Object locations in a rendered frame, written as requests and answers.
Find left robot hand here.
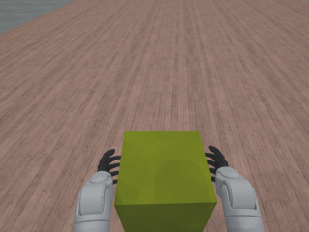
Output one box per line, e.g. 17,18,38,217
97,149,121,185

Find left robot forearm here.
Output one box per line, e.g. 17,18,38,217
73,171,114,232

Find right robot forearm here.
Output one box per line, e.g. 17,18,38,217
215,166,265,232

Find right robot hand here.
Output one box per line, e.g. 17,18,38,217
205,145,229,182

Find carton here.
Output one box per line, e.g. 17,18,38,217
114,130,217,232

